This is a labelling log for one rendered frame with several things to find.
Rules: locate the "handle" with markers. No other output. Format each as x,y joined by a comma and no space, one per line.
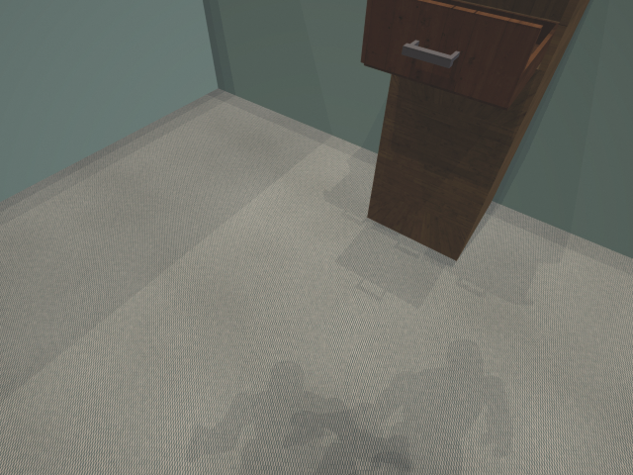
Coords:
429,55

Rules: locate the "drawer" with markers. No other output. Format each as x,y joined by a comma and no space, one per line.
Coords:
499,50

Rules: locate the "cabinet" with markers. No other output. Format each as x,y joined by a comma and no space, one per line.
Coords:
442,156

